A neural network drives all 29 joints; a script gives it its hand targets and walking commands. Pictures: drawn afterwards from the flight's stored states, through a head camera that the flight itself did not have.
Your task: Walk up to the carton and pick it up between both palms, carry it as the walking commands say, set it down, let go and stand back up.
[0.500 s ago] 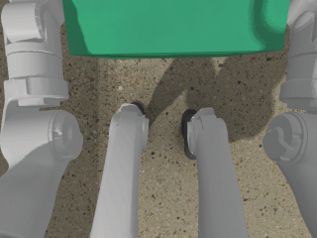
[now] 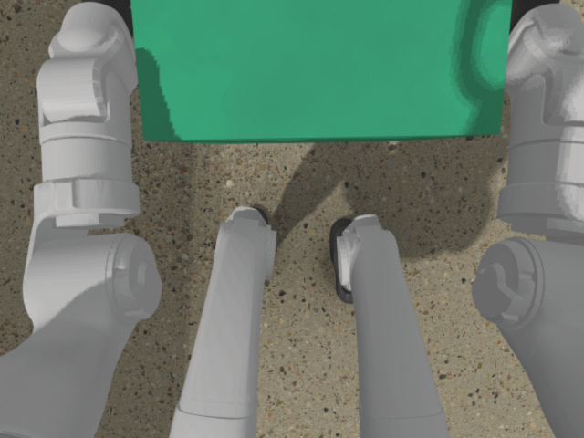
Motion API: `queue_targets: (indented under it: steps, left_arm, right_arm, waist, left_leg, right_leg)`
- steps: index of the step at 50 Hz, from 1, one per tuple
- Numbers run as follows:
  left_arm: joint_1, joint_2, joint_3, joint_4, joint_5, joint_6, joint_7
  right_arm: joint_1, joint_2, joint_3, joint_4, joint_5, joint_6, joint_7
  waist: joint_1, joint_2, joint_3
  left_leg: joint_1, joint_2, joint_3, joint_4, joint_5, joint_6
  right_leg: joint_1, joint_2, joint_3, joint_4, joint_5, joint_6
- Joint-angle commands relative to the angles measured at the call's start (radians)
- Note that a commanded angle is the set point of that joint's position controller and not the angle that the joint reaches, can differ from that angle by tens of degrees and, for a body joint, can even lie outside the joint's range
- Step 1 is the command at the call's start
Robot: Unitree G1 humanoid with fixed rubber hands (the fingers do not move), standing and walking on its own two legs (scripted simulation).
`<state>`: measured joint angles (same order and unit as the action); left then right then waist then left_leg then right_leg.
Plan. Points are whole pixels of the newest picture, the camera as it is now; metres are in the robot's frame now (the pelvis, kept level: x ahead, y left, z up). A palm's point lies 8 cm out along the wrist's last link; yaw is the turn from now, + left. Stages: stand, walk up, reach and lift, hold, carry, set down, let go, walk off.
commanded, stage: reach and lift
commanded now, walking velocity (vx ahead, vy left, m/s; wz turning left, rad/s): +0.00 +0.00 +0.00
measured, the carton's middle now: (312, 35) +0.54 +0.01 -0.16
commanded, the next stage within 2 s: none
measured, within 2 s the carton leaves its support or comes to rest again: neither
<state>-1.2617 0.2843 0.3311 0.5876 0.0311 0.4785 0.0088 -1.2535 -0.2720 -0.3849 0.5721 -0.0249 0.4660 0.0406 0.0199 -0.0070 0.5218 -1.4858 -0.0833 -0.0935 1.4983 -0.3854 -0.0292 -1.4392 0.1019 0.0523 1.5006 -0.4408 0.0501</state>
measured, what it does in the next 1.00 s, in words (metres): rises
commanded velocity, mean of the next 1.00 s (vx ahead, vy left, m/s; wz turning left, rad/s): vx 0.00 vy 0.00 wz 0.00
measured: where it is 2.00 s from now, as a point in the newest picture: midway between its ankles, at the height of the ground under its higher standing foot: (297, 270)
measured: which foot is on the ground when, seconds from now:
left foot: down 0.00-1.00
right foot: down 0.00-1.00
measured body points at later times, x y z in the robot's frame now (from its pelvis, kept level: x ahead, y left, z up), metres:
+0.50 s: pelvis +0.01 +0.00 +0.05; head +0.31 +0.02 +0.38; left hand +0.51 +0.21 -0.04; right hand +0.53 -0.19 -0.03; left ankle +0.15 +0.11 -0.54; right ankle +0.13 -0.13 -0.54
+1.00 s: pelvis +0.06 +0.00 +0.12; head +0.24 +0.02 +0.53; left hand +0.48 +0.21 +0.07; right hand +0.50 -0.19 +0.08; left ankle +0.15 +0.12 -0.54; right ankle +0.13 -0.13 -0.54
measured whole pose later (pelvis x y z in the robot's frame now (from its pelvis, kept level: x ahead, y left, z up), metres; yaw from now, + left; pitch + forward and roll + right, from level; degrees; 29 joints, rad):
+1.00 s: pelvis +0.06 +0.00 +0.12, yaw +0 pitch +23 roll -1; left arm -0.72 0.08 0.37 0.62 0.15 0.45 -0.03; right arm -0.75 -0.12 -0.37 0.66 -0.12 0.42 0.09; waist 0.01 -0.01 -0.03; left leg -1.10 -0.07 -0.10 0.99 -0.30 -0.01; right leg -1.06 0.08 0.11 0.99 -0.34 0.03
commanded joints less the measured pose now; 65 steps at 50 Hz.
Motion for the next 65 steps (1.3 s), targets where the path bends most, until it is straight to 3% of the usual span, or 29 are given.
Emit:
queue_targets:
  steps: [1,36,43,46,50,53,57,59,65]
  left_arm:
    - [-0.665,-1.088,-0.61,-0.235,-0.228,-0.056,-0.314]
    - [-0.425,-1.164,-0.658,-0.274,-0.187,-0.078,-0.338]
    - [-0.276,-1.219,-0.611,-0.207,-0.133,-0.083,-0.35]
    - [-0.167,-1.239,-0.543,-0.144,-0.09,-0.085,-0.353]
    - [-0.018,-1.21,-0.423,-0.045,-0.014,-0.074,-0.358]
    - [0.067,-1.196,-0.361,0.012,0.038,-0.058,-0.363]
    - [0.194,-1.185,-0.342,-0.01,0.077,-0.043,-0.358]
    - [0.242,-1.189,-0.361,-0.035,0.077,-0.042,-0.356]
    - [0.355,-1.233,-0.529,-0.189,0.02,-0.071,-0.336]
  right_arm:
    - [-0.703,1.088,0.603,-0.195,0.215,-0.048,0.278]
    - [-0.445,1.195,0.678,-0.214,0.184,-0.076,0.294]
    - [-0.307,1.226,0.624,-0.144,0.134,-0.09,0.31]
    - [-0.212,1.24,0.561,-0.084,0.1,-0.094,0.316]
    - [-0.086,1.236,0.476,0.028,0.04,-0.081,0.32]
    - [0.03,1.191,0.373,0.102,-0.04,-0.065,0.329]
    - [0.181,1.173,0.319,0.096,-0.092,-0.046,0.337]
    - [0.23,1.173,0.336,0.064,-0.088,-0.045,0.34]
    - [0.305,1.226,0.54,-0.126,0.004,-0.074,0.331]
  waist:
    - [-0.026,0.029,-2.382]
    - [-0.02,0.014,-2.179]
    - [-0.028,0.023,-1.91]
    - [-0.025,0.021,-1.671]
    - [0.001,0.001,-1.323]
    - [-0.031,0.001,-1.152]
    - [-0.058,0.026,-1.094]
    - [-0.055,0.038,-1.104]
    - [-0.012,0.034,-1.277]
  left_leg:
    - [0.805,-0.049,0.125,-0.146,0.251,0.004]
    - [1.046,-0.041,0.093,-0.447,0.252,0.015]
    - [1.047,-0.031,0.085,-0.529,0.26,0.021]
    - [1.018,-0.025,0.082,-0.587,0.266,0.031]
    - [0.933,-0.015,0.073,-0.681,0.21,0.044]
    - [0.92,-0.003,0.054,-0.745,0.155,0.034]
    - [1.008,-0.004,0.048,-0.812,0.238,0.02]
    - [1.056,-0.006,0.045,-0.832,0.322,0.021]
    - [1.211,-0.016,0.032,-0.86,0.645,0.016]
  right_leg:
    - [0.447,0.058,-0.112,-0.165,0.199,-0.035]
    - [0.775,0.04,-0.054,-0.473,0.242,-0.035]
    - [0.748,0.038,-0.05,-0.554,0.244,-0.043]
    - [0.72,0.031,-0.044,-0.609,0.245,-0.048]
    - [0.687,0.013,-0.031,-0.696,0.196,-0.058]
    - [0.635,0.006,-0.037,-0.747,0.14,-0.075]
    - [0.703,0.007,-0.039,-0.816,0.217,-0.08]
    - [0.752,0.005,-0.03,-0.838,0.299,-0.078]
    - [0.956,0.007,0.002,-0.887,0.598,-0.056]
